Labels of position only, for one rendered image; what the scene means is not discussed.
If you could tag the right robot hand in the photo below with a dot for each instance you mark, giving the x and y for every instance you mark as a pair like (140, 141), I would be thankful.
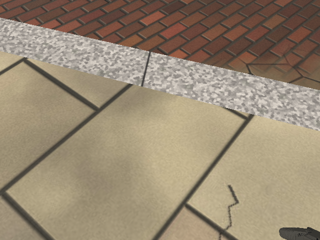
(293, 233)

